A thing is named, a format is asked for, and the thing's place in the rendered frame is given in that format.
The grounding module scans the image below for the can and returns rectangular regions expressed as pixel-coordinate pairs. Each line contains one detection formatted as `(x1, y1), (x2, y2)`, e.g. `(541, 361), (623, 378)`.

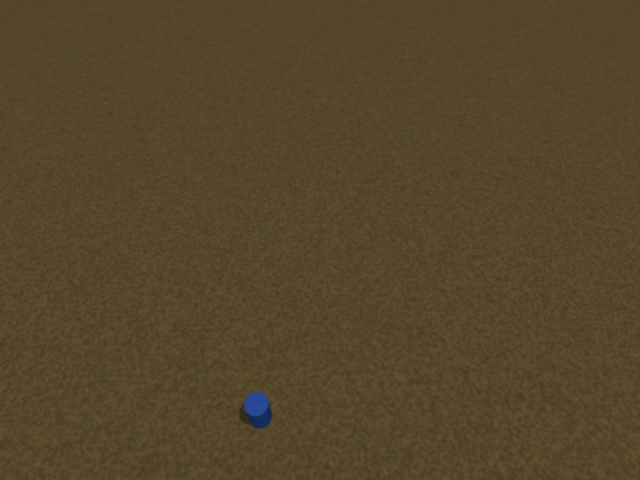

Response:
(244, 392), (272, 429)

